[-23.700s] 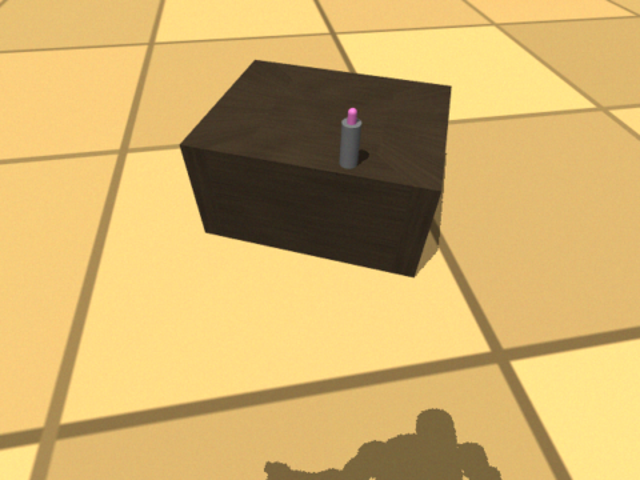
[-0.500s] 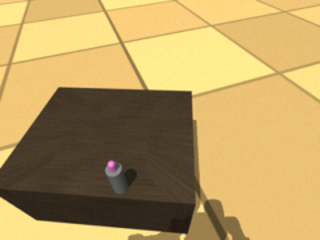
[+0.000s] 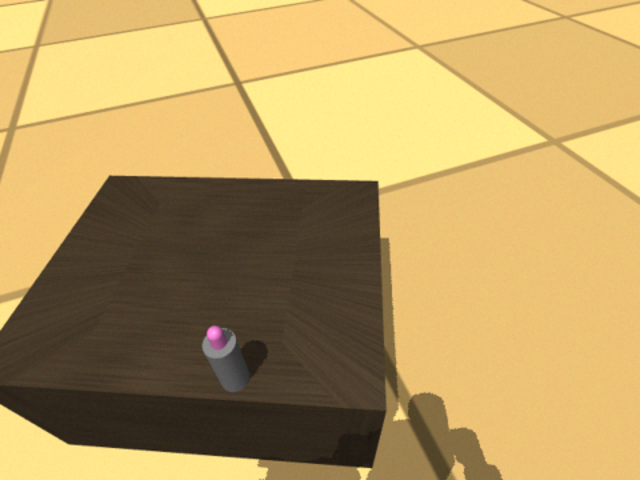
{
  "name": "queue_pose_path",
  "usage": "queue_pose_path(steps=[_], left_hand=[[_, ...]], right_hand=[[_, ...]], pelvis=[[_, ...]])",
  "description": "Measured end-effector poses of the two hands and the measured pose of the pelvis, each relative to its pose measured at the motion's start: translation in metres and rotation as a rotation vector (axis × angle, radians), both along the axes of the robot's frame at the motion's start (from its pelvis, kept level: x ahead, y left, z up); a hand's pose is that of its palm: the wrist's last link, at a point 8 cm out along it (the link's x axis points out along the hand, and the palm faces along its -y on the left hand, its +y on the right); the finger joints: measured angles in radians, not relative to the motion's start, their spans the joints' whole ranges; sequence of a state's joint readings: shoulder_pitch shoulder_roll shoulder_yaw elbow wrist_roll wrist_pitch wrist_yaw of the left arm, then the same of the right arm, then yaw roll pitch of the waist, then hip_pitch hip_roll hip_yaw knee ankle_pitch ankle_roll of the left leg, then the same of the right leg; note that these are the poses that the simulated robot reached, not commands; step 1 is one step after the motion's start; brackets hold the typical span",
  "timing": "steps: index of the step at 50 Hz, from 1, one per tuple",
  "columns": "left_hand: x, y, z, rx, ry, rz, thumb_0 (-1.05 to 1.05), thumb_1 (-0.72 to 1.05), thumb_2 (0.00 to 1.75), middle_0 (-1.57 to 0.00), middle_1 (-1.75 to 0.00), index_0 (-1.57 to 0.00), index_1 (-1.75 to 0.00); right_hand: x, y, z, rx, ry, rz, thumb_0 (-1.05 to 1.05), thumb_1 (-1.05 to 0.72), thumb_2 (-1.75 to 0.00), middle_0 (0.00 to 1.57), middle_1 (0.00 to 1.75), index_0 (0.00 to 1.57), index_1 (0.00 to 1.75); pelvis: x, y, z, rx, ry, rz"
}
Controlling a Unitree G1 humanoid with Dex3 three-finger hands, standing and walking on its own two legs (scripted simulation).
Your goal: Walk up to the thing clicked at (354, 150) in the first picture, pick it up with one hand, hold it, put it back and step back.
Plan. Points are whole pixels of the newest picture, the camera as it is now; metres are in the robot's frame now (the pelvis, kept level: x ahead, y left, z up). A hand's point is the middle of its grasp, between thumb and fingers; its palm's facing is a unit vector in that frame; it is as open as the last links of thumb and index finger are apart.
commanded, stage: stand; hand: left
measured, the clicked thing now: (225, 356) +0.40 +0.22 -0.23
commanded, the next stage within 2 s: none
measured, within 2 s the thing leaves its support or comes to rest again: neither
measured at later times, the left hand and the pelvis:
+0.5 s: hand out of the picture +0.07 +0.25 -0.15, palm faces -0.01 -0.93 -0.36, open 10.0 cm; pelvis +0.00 +0.00 +0.00, yaw +0 degrees
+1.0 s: hand out of the picture +0.08 +0.25 -0.15, palm faces -0.02 -0.93 -0.36, open 7.4 cm; pelvis +0.00 +0.00 +0.00, yaw -1 degrees
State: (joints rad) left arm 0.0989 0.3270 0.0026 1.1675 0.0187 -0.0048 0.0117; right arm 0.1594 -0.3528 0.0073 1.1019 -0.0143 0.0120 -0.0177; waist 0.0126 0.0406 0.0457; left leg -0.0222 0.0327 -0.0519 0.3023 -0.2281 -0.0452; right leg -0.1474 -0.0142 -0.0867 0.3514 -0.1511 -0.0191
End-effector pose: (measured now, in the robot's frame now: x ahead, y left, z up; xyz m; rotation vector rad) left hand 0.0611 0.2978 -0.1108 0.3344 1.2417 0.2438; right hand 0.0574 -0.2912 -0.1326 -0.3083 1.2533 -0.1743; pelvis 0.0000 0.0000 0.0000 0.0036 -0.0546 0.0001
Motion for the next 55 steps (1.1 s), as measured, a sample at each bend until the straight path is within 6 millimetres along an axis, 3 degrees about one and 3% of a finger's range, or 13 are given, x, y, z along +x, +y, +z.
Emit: queue_pose_path(steps=[7, 12, 22, 27, 32, 40, 55], left_hand=[[0.002, -0.002, -0.001, -0.004, -0.005, -0.001, 0.0, -0.55, 0.05, -0.07, -0.06, -0.07, -0.06], [0.002, -0.002, -0.002, -0.01, -0.005, -0.002, 0.0, -0.41, 0.19, -0.13, -0.16, -0.13, -0.16], [0.003, -0.001, -0.004, -0.017, 0.002, -0.005, 0.0, 0.22, 0.7, -0.2, -0.28, -0.2, -0.28], [0.004, -0.001, -0.004, -0.018, 0.005, -0.008, 0.0, 0.57, 0.82, -0.2, -0.29, -0.2, -0.29], [0.008, -0.001, -0.004, -0.018, -0.001, -0.011, 0.01, 0.77, 0.87, -0.21, -0.3, -0.21, -0.3], [0.014, -0.001, -0.002, -0.016, -0.019, -0.02, 0.01, 0.88, 0.89, -0.21, -0.3, -0.21, -0.3], [0.01, -0.004, -0.003, -0.019, -0.013, -0.025, 0.01, 0.9, 0.9, -0.21, -0.3, -0.21, -0.3]], right_hand=[[-0.001, -0.003, 0.001, -0.005, 0.003, -0.005, 0.0, -0.9, -0.9, 0.2, 0.3, 0.2, 0.3], [-0.003, -0.004, 0.002, -0.008, 0.006, -0.009, 0.0, -0.9, -0.9, 0.2, 0.3, 0.2, 0.3], [-0.008, -0.002, 0.003, -0.008, 0.021, -0.012, 0.0, -0.9, -0.9, 0.2, 0.3, 0.2, 0.3], [-0.007, -0.002, 0.003, -0.008, 0.02, -0.014, 0.0, -0.9, -0.9, 0.2, 0.3, 0.2, 0.3], [-0.004, -0.002, 0.003, -0.009, 0.012, -0.014, 0.0, -0.9, -0.9, 0.2, 0.3, 0.2, 0.3], [0.0, -0.003, 0.004, -0.008, -0.004, -0.012, 0.0, -0.9, -0.9, 0.2, 0.3, 0.2, 0.3], [-0.005, -0.006, 0.005, -0.007, 0.001, -0.023, 0.0, -0.9, -0.9, 0.2, 0.3, 0.2, 0.3]], pelvis=[[0.0, -0.001, 0.0, -0.003, 0.001, -0.001], [0.001, -0.001, 0.0, -0.004, 0.002, -0.003], [0.002, -0.001, 0.0, -0.002, 0.006, -0.006], [0.003, 0.0, 0.0, -0.002, 0.007, -0.009], [0.004, 0.0, 0.0, -0.001, 0.006, -0.011], [0.004, 0.0, 0.0, 0.001, 0.005, -0.013], [0.002, -0.003, 0.0, -0.002, 0.005, -0.018]])
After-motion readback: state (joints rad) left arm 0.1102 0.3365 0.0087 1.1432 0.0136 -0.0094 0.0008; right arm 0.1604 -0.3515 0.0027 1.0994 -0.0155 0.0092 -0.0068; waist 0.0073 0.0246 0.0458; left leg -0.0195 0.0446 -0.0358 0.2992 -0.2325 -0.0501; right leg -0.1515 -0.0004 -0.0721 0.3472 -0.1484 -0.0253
